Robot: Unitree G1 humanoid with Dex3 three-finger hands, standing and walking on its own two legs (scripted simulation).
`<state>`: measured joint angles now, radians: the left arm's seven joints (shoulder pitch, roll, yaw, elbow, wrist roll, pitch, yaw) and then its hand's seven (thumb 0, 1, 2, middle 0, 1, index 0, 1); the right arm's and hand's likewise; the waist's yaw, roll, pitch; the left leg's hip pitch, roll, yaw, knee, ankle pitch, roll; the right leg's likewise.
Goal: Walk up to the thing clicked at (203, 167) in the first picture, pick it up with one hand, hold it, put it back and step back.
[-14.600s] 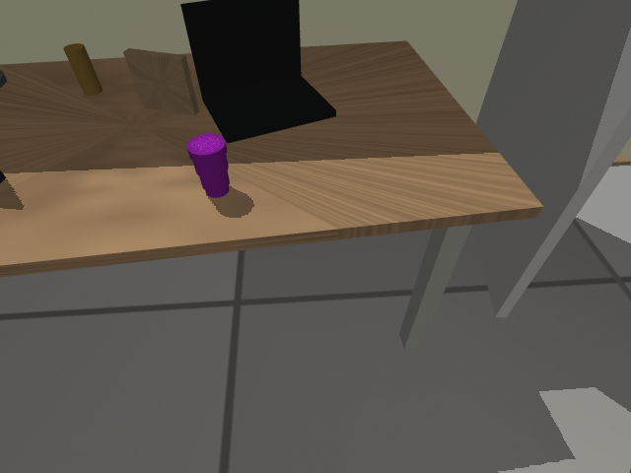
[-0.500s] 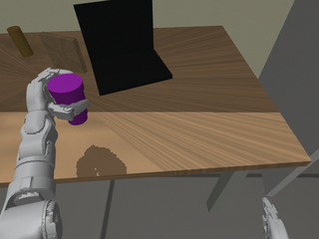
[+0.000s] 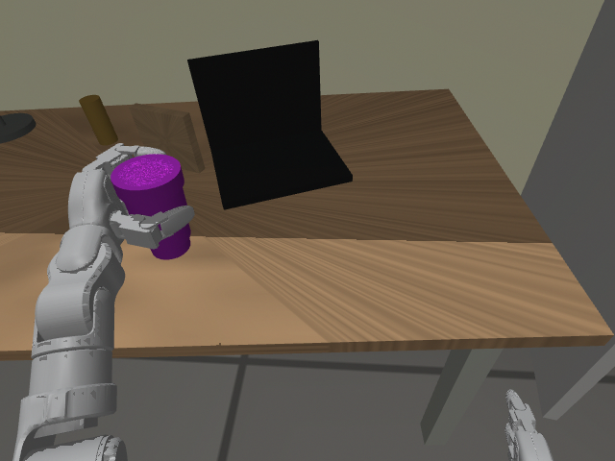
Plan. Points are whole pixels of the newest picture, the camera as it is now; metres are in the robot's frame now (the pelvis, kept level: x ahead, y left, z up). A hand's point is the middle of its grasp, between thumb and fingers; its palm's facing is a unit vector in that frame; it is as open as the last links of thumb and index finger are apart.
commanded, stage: lift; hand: left
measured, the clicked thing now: (159, 212) +0.37 +0.19 +0.20
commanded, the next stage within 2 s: hold in 0.46 s
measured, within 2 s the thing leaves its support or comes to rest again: neither
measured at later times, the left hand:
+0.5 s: hand (137, 196) +0.34 +0.18 +0.24, palm faces +0.19 -0.98 +0.00, open 10.4 cm
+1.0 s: hand (132, 183) +0.33 +0.18 +0.27, palm faces +0.16 -0.99 +0.00, open 10.4 cm
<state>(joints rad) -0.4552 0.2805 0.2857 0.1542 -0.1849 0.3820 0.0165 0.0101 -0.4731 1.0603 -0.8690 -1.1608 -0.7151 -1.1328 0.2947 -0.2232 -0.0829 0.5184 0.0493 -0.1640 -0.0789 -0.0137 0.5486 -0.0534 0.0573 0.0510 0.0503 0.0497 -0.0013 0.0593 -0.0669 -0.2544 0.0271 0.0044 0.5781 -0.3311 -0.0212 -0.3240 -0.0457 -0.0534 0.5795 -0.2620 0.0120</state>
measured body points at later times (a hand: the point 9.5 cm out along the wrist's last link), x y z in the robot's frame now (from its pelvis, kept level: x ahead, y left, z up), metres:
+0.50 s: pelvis -0.01 +0.00 +0.00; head -0.05 -0.03 +0.45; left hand +0.32 +0.24 +0.25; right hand +0.15 -0.26 -0.07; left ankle -0.02 +0.13 -0.73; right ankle +0.03 -0.13 -0.73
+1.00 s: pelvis -0.01 +0.01 +0.00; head -0.06 -0.02 +0.45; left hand +0.32 +0.23 +0.27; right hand +0.16 -0.25 -0.06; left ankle -0.02 +0.13 -0.73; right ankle +0.03 -0.13 -0.73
